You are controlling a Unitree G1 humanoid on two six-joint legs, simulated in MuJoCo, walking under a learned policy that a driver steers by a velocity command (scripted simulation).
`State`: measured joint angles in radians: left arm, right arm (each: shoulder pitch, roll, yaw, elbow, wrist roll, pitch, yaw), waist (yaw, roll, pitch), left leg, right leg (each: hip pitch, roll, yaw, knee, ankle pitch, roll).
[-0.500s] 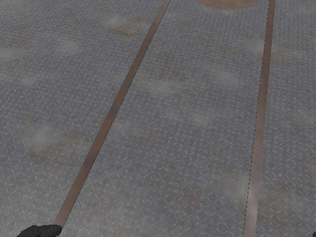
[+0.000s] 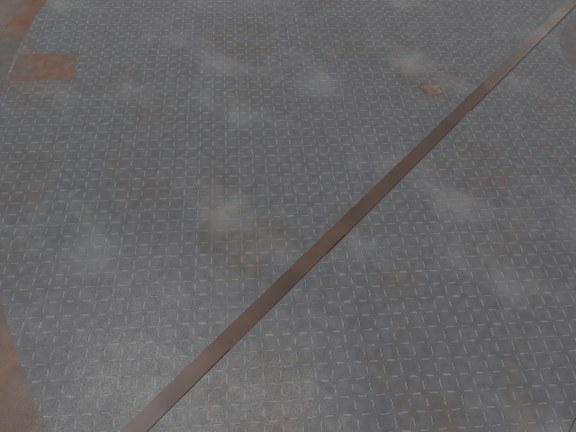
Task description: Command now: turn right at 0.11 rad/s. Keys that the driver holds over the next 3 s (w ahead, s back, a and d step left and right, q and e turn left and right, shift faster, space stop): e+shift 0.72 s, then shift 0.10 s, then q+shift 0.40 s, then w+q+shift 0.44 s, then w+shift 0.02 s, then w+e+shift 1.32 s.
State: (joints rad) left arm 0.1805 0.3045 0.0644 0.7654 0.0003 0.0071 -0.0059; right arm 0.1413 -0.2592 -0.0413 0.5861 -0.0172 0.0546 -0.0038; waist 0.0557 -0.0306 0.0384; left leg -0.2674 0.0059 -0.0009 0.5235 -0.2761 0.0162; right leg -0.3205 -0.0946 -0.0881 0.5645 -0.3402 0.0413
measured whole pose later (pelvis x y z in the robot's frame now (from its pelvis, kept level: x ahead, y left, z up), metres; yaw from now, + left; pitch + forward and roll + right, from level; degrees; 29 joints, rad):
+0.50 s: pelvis -0.01 -0.03 -0.01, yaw -22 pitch +3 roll +1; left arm 0.19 0.32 0.09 0.61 0.00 0.04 -0.01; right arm 0.09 -0.32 -0.11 0.69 -0.01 0.02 -0.02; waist 0.01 0.04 0.07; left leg -0.47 0.07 0.04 1.10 -0.55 -0.06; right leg -0.37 0.01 -0.03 0.62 -0.31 -0.06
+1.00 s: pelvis +0.06 -0.04 +0.00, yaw -39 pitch +1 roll +1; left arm 0.11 0.26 0.03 0.60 0.03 0.03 0.02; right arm 0.18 -0.26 -0.05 0.73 -0.01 -0.02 0.02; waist -0.02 -0.04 0.01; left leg -0.30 -0.06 -0.09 0.51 -0.23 0.01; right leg -0.25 0.09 0.20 0.56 -0.32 -0.01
